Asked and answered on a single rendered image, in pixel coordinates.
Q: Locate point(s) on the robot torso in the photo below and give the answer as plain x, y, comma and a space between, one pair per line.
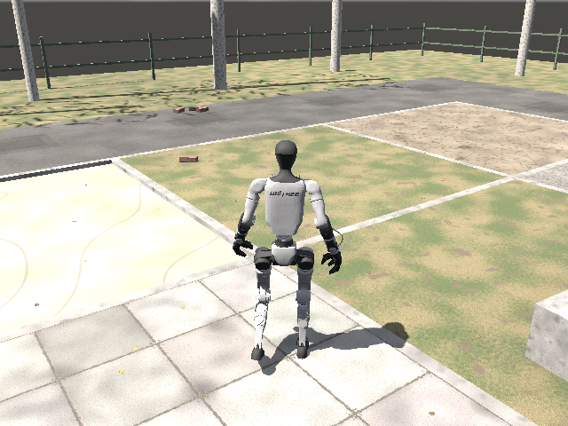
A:
284, 210

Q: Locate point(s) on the left robot hand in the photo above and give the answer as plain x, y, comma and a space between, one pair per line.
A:
245, 244

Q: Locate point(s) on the humanoid robot head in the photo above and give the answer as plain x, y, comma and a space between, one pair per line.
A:
285, 152

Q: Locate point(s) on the right robot hand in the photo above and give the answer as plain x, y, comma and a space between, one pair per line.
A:
336, 259

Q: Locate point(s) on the left robot upper arm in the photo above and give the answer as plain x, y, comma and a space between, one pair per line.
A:
256, 187

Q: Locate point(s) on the robot left forearm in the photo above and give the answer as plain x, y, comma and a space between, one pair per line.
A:
241, 232

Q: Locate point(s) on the robot right forearm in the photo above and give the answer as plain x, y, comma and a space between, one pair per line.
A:
329, 238

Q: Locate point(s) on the right robot upper arm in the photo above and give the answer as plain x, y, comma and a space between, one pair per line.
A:
318, 205

